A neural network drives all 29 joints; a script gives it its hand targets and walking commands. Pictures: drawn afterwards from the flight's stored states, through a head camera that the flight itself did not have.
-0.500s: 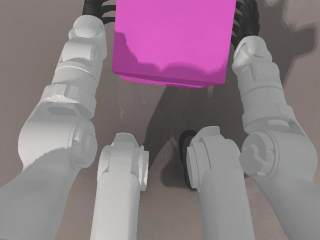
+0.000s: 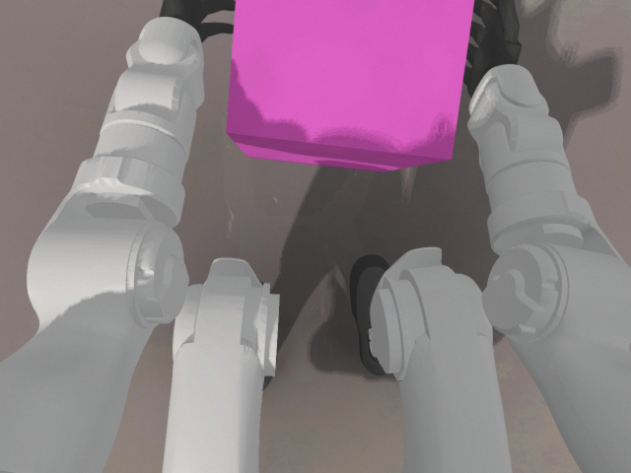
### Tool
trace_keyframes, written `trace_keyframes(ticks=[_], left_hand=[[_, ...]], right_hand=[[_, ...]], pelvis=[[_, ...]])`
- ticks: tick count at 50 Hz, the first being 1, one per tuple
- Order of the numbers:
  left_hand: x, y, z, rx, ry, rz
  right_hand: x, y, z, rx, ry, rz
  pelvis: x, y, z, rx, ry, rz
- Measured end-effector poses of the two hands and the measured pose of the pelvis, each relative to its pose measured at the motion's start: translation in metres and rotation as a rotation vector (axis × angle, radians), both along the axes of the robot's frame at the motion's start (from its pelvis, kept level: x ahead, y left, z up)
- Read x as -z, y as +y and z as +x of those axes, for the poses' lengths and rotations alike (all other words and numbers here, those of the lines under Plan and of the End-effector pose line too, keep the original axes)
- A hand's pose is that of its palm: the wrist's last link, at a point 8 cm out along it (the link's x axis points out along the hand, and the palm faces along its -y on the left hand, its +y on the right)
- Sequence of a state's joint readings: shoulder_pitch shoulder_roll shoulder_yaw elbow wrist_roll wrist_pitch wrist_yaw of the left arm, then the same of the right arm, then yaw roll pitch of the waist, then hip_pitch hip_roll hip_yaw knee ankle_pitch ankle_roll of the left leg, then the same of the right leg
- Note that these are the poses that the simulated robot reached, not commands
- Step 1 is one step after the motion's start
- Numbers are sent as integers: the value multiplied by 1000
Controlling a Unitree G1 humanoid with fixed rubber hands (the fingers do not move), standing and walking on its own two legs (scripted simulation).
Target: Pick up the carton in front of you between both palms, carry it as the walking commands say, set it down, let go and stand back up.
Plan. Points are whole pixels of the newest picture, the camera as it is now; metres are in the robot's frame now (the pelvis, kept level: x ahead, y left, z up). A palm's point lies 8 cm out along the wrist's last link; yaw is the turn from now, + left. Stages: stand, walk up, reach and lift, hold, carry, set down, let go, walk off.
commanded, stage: set down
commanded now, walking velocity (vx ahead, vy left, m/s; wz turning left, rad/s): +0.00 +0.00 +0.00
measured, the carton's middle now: (334, 74) +0.52 -0.04 -0.24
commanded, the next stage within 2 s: let go in 1.32 s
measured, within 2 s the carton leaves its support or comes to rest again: neither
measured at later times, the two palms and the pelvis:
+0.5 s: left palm out of the picture +0.56 +0.15 -0.10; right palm (545, 48) +0.51 -0.21 -0.11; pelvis +0.00 -0.01 +0.02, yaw +0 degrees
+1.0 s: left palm out of the picture +0.56 +0.17 +0.04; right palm out of the picture +0.51 -0.23 +0.04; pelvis +0.01 -0.01 +0.15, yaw +1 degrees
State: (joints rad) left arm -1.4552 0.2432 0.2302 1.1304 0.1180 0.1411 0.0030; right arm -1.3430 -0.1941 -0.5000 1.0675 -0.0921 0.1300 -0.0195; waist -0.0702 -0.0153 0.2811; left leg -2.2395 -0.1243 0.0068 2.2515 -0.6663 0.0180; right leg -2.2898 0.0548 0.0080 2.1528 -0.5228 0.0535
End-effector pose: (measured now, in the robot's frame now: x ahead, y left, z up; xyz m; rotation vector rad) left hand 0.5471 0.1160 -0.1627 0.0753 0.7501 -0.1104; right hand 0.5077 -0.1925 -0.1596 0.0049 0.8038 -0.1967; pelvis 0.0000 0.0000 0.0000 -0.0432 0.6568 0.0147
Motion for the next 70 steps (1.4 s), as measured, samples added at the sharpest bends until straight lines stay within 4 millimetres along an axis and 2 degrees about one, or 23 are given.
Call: trace_keyframes(ticks=[3,10,14,17,20,23,30,35,43,48,61,70], left_hand=[[4,6,-1,-5,-18,20],[17,47,-5,-78,-16,88],[13,52,0,-88,-37,87],[5,48,6,-91,-64,72],[-12,42,11,-84,-104,72],[-39,35,15,-80,-133,67],[-97,34,14,-95,-101,74],[-127,40,12,-97,-88,74],[-165,48,17,-91,-112,77],[-193,51,17,-83,-117,80],[-282,52,18,-71,-101,70],[-329,54,16,-69,-102,83]], right_hand=[[4,-2,-2,3,-4,-13],[22,-27,-14,63,2,-49],[21,-35,-10,71,-30,-50],[13,-32,-4,61,-66,-42],[-6,-27,3,58,-119,-31],[-34,-22,6,57,-160,-23],[-90,-25,-1,68,-151,-28],[-117,-28,-5,72,-135,-30],[-155,-32,-1,73,-153,-34],[-186,-35,-1,74,-163,-35],[-274,-40,-5,71,-162,-35],[-318,-38,-6,45,-154,-41]], pelvis=[[1,0,-2,-2,-11,2],[1,-4,-4,-9,-14,3],[2,-6,-4,-11,-10,5],[2,-8,-4,-9,-5,6],[-1,-10,-4,-1,0,7],[-11,-11,-3,6,2,11],[-50,-12,-1,12,61,20],[-76,-12,0,12,105,26],[-112,-13,3,7,148,28],[-138,-13,8,7,160,26],[-215,-12,22,6,161,31],[-262,-14,34,3,145,34]])
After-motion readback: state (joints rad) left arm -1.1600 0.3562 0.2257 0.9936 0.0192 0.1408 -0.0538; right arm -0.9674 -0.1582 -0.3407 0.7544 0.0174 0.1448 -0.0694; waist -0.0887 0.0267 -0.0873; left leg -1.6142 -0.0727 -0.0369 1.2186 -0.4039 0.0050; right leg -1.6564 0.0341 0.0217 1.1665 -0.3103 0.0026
